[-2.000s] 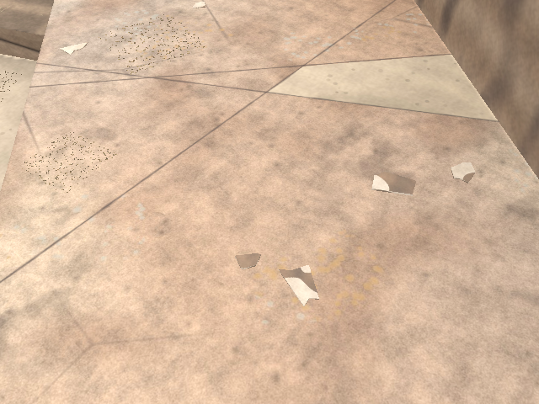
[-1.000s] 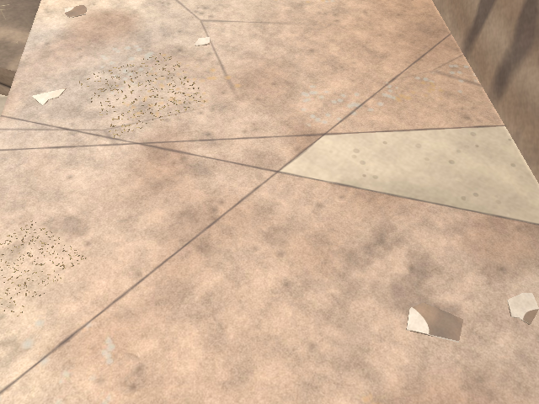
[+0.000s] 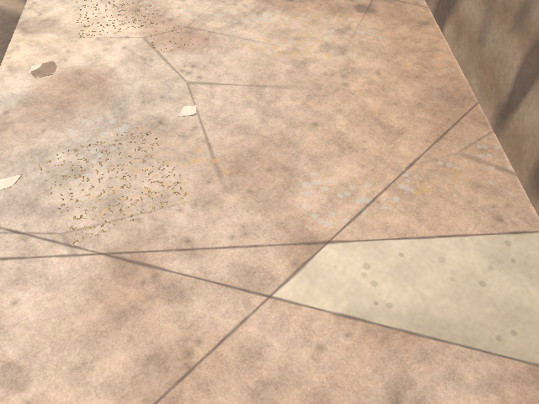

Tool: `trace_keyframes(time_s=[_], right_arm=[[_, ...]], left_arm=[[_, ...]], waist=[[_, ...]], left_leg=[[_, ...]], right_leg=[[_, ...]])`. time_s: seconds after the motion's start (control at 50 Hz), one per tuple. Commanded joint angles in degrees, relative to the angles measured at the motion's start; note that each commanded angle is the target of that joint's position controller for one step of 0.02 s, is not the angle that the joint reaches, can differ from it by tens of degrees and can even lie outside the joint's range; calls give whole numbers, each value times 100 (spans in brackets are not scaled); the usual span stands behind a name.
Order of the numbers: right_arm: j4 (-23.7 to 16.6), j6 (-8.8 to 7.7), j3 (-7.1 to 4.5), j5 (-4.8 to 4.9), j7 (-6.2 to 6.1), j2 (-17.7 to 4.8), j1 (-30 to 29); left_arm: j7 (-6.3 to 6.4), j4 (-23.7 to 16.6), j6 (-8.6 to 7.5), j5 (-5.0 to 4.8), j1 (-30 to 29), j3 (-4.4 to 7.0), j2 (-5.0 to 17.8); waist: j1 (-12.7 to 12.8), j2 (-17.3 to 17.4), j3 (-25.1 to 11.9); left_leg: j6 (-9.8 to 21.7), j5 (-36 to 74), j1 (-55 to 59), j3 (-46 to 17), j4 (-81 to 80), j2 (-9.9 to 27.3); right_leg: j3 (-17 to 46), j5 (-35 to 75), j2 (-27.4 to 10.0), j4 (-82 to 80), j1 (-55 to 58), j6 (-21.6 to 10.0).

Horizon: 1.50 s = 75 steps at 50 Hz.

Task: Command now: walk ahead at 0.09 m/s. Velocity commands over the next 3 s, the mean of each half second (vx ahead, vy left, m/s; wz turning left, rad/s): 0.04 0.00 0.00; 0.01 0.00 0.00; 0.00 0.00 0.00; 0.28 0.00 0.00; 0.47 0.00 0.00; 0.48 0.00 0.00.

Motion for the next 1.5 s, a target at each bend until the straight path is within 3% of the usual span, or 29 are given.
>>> trace_keyframes(time_s=[0.02,0.08,0.12,0.16,0.18,0.2,0.22,0.24,0.28,0.34,0.56,0.86,1.5], right_arm=[[-149,51,-114,13,-44,-774,185],[-205,162,-122,-69,-113,-764,-258],[-132,200,-115,-7,-145,-737,-230],[-21,232,-95,102,-160,-663,-98],[59,237,-75,101,-154,-601,43],[85,251,-95,68,-155,-634,150],[66,267,-106,58,-184,-600,174],[96,264,-100,32,-207,-586,155],[186,265,-103,33,-229,-543,290],[310,268,-106,41,-205,-528,369],[600,343,-109,97,-204,-566,423],[848,419,-113,104,-258,-562,391],[1067,413,-47,113,-286,-423,738]], left_arm=[[122,-128,237,-31,287,142,537],[215,4,375,13,421,113,290],[199,143,375,36,553,106,205],[144,217,390,132,569,106,218],[131,163,396,202,471,105,317],[145,96,391,183,351,129,548],[136,162,347,115,259,160,662],[131,156,272,100,126,120,489],[125,169,148,116,-34,100,421],[115,246,52,73,148,84,371],[115,375,109,50,460,25,273],[126,452,147,59,542,-15,159],[149,521,121,47,1054,-84,-1]], waist=[[-90,602,-917],[100,933,-693],[173,875,-766],[198,769,-637],[133,594,-416],[-42,322,-141],[-170,-219,77],[-186,-364,141],[-284,-487,99],[-220,-213,-30],[-129,101,-211],[-163,54,-22],[-177,89,142]], left_leg=[[1154,914,1514,-1939,-1031,1657],[858,-419,461,-1377,-1440,1196],[766,-998,295,-1130,-1448,1038],[467,-2061,72,-975,-1455,854],[223,-2478,-18,-913,-1414,741],[37,-2524,32,-735,-1278,526],[-91,-2022,564,-382,-1051,246],[-115,-1505,1055,-331,-752,221],[-26,-856,1412,-265,-485,208],[47,-319,1408,-255,-387,222],[16,692,1577,-243,-157,250],[-40,496,1601,-260,-201,251],[-78,160,1489,-270,-279,226]], right_leg=[[322,-181,-444,758,-1091,164],[83,603,-401,-400,-132,162],[-86,1524,-300,-1206,422,72],[-200,2135,-231,-1931,845,-95],[-9,2153,-425,-2231,783,-223],[179,1523,-638,-2477,388,-357],[239,550,-595,-2663,-442,-435],[280,346,-583,-2920,-837,-384],[284,688,-587,-3061,-917,-227],[210,1336,-531,-2873,-523,-191],[35,2512,-410,-2586,-9,-221],[-42,2348,-344,-2711,10,-205],[-93,1962,-293,-2817,-104,-206]])
Next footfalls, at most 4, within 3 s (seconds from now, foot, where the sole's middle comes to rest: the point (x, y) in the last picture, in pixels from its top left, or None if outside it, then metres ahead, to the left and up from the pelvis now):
0.18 right None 0.06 -0.14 -0.77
2.26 right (328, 371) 0.55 -0.12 -0.77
2.84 left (237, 248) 0.91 0.13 -0.77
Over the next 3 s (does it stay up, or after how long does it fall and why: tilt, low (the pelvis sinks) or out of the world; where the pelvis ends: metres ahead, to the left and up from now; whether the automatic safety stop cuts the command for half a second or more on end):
stays up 0.78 0.03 0.01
